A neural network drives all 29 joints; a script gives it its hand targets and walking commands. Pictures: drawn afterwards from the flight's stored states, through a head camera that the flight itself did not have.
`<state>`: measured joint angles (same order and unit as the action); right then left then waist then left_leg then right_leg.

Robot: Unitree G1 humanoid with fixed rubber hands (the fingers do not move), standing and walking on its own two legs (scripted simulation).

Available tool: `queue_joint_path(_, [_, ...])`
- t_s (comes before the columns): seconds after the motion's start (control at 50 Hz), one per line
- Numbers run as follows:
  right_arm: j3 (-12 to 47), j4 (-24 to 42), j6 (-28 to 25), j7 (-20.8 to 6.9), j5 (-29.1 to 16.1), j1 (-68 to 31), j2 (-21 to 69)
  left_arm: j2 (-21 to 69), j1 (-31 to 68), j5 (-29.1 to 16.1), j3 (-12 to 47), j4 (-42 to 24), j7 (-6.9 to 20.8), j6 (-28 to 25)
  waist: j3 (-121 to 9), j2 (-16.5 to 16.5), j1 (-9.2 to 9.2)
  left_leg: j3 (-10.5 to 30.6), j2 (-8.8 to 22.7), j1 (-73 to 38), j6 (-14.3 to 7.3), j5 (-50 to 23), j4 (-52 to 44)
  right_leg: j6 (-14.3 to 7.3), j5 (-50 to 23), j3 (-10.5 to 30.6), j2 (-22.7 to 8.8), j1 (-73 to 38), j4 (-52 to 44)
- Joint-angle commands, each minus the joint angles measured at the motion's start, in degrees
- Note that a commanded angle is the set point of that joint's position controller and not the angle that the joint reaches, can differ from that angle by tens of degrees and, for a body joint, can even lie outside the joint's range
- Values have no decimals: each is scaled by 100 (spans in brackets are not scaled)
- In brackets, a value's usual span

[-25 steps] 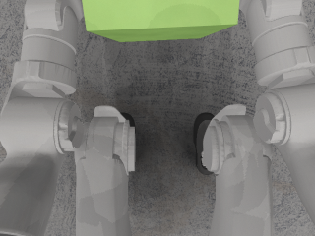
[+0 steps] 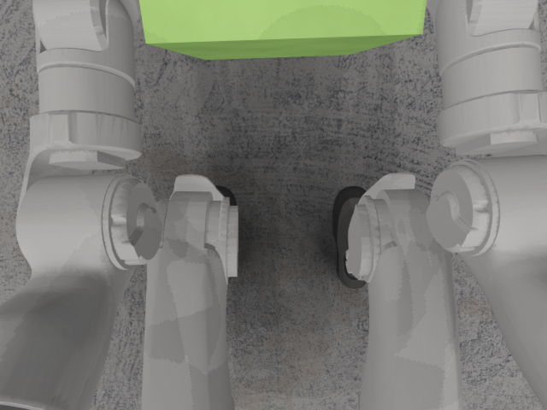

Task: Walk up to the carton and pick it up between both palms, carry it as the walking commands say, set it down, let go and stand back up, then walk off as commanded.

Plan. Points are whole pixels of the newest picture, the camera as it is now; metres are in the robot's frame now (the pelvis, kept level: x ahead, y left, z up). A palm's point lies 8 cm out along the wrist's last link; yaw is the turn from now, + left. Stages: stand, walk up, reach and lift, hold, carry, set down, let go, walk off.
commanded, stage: reach and lift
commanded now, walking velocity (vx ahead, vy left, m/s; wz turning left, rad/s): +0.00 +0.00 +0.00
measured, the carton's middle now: out of the picture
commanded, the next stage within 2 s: none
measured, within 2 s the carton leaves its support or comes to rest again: neither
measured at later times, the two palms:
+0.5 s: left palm out of the picture +0.54 +0.16 -0.07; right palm out of the picture +0.55 -0.14 -0.08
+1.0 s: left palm out of the picture +0.52 +0.16 +0.00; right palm out of the picture +0.52 -0.14 -0.01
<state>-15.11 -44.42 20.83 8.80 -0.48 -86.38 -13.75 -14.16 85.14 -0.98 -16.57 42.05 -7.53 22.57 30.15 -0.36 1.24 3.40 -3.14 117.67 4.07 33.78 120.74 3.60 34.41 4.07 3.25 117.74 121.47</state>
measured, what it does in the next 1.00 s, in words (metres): rises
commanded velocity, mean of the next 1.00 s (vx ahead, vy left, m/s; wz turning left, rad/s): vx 0.00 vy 0.00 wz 0.00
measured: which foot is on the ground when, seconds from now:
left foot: down 0.00-1.00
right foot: down 0.00-1.00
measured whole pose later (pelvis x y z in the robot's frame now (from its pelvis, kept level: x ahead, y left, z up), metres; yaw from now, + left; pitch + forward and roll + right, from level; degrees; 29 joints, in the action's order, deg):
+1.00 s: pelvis -0.03 +0.00 +0.09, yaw +0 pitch +24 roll +1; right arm -20.3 -34.1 28.4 6.8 4.3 -79.7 -8.8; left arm -9.1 78.6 3.4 -21.9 32.4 -5.5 29.3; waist 30.1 -0.6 1.6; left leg 3.1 -2.6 99.3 3.7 27.0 102.2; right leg 3.1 27.4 4.6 3.1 99.8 103.2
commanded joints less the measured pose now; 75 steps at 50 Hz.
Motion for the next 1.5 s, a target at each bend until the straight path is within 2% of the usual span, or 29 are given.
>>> queue_joint_path(0.0, [2703,1642,-239,-1658,-955,-4809,5800,5875,4784,-978,2723,-1671,1604,-299,-13174,-86,173,-1078,-529,-5004,-200,-3314,-967,-180,-3106,-1109,525,-4902,-984])
queue_joint_path(0.12, [2900,1989,-118,-1583,-1037,-4788,5961,5890,4698,-971,2800,-1931,1565,-203,-13673,-178,291,-1109,-560,-5157,-222,-3368,-1154,-150,-3259,-1036,572,-5411,-1161])
queue_joint_path(0.22, [2830,1875,-14,-1556,-939,-4605,6088,5973,4626,-889,2732,-1847,1573,-119,-13581,-221,304,-1112,-568,-5092,-234,-3133,-1384,-156,-3098,-1007,580,-5487,-1378])
queue_joint_path(0.44, [2625,1727,164,-1704,-723,-4505,6220,6243,4502,-706,2612,-1621,1661,69,-13438,-107,214,-1057,-574,-5249,-217,-2637,-1877,-197,-2523,-1030,608,-5295,-1889])
queue_joint_path(0.46, [2682,1810,185,-1718,-761,-4534,6284,6283,4548,-732,2666,-1781,1662,78,-13661,-91,260,-1067,-586,-5384,-209,-2692,-1932,-196,-2580,-1015,621,-5430,-1930])
queue_joint_path(0.48, [2647,1698,209,-1731,-710,-4508,6247,6275,4457,-672,2590,-1591,1670,111,-13487,-91,256,-1047,-582,-5325,-216,-2584,-1963,-199,-2451,-1025,607,-5303,-1961])
queue_joint_path(0.52, [2674,1811,242,-1745,-731,-4550,6262,6334,4502,-717,2661,-1715,1682,155,-13723,-67,197,-1040,-591,-5480,-204,-2605,-2030,-199,-2461,-1036,618,-5417,-2038])
queue_joint_path(0.54, [2750,1922,246,-1759,-781,-4586,6289,6382,4449,-746,2708,-1756,1685,170,-13874,-60,255,-1035,-601,-5604,-207,-2671,-2071,-196,-2516,-1032,623,-5484,-2059])
queue_joint_path(0.56, [2729,1931,269,-1760,-777,-4629,6293,6343,4526,-754,2705,-1818,1685,187,-13902,-63,205,-1019,-609,-5628,-213,-2611,-2110,-194,-2441,-1033,629,-5484,-2099])
queue_joint_path(0.62, [2736,1902,348,-1780,-776,-4595,6323,6312,4597,-763,2694,-1883,1692,238,-13921,-100,258,-1041,-625,-5630,-218,-2502,-2254,-194,-2367,-990,627,-5615,-2253])
queue_joint_path(0.7, [2800,2041,401,-1803,-808,-4563,6390,6400,4565,-809,2797,-2021,1715,302,-14223,-88,218,-1028,-631,-5914,-217,-2506,-2402,-191,-2379,-991,638,-5842,-2389])
queue_joint_path(0.74, [2793,2020,423,-1816,-808,-4595,6428,6402,4573,-787,2756,-2002,1722,323,-14188,-94,252,-1008,-632,-5929,-230,-2411,-2489,-191,-2268,-975,634,-5836,-2474])
queue_joint_path(0.76, [2732,1918,440,-1824,-762,-4482,6414,6441,4547,-768,2755,-1903,1725,338,-14043,-81,209,-999,-621,-5892,-222,-2334,-2543,-193,-2205,-987,635,-5794,-2513])
queue_joint_path(0.82, [2789,2076,459,-1836,-794,-4504,6450,6501,4530,-791,2809,-2022,1734,362,-14281,-69,230,-1006,-638,-6084,-219,-2363,-2646,-198,-2246,-953,637,-6027,-2634])
queue_joint_path(0.86, [2718,1949,473,-1850,-724,-4473,6417,6540,4479,-759,2776,-1889,1747,388,-14093,-62,162,-971,-625,-6091,-209,-2215,-2724,-205,-2068,-987,635,-5869,-2702])
queue_joint_path(0.94, [2809,2050,497,-1873,-770,-4424,6513,6622,4373,-780,2808,-1943,1754,411,-14249,-62,221,-969,-649,-6296,-213,-2256,-2878,-197,-2091,-945,641,-6117,-2869])
queue_joint_path(1.1, [2850,2088,525,-1891,-728,-4161,6631,6684,4185,-769,2875,-2040,1772,428,-14257,-99,208,-904,-657,-6555,-235,-2198,-3192,-181,-2044,-886,653,-6423,-3180])
queue_joint_path(1.16, [2996,2233,513,-1879,-785,-4135,6737,6706,4082,-778,2930,-2159,1770,412,-14368,-141,295,-906,-668,-6649,-241,-2283,-3288,-165,-2147,-822,653,-6719,-3287])
queue_joint_path(1.3, [3034,2210,523,-1850,-733,-3857,6776,6784,3872,-777,3020,-2191,1768,416,-14222,-132,274,-869,-669,-6862,-231,-2199,-3554,-164,-2059,-763,647,-6936,-3562])
queue_joint_path(1.38, [3142,2342,512,-1818,-769,-3752,6899,6830,3700,-792,3112,-2241,1766,416,-14273,-133,333,-845,-685,-7034,-244,-2273,-3707,-147,-2171,-692,646,-7217,-3713])
queue_joint_path(1.48, [3200,2393,513,-1795,-721,-3530,6920,6918,3501,-796,3208,-2279,1762,416,-14219,-149,293,-820,-686,-7225,-229,-2287,-3884,-145,-2174,-655,646,-7387,-3907])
